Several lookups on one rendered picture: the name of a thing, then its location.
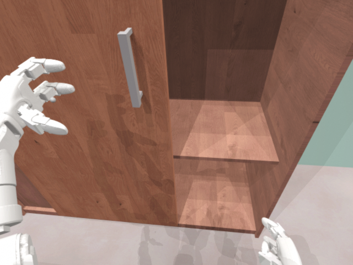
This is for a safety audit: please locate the robot left upper arm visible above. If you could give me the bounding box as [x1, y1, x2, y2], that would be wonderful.
[0, 233, 38, 265]

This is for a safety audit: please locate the wardrobe door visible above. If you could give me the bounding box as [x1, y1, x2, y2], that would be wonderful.
[0, 0, 178, 226]
[14, 162, 53, 208]

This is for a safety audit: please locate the robot left forearm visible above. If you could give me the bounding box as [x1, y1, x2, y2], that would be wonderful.
[0, 113, 24, 235]

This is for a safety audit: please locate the robot right hand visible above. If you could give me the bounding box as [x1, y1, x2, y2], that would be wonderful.
[259, 218, 302, 265]

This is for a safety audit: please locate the robot left hand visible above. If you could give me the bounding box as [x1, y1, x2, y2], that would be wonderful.
[0, 57, 75, 135]

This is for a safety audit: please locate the handle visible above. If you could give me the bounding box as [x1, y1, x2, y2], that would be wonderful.
[117, 28, 143, 108]

